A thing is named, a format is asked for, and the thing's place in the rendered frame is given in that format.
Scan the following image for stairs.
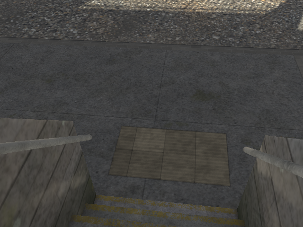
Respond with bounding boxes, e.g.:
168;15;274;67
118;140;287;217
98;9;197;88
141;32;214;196
67;195;245;227

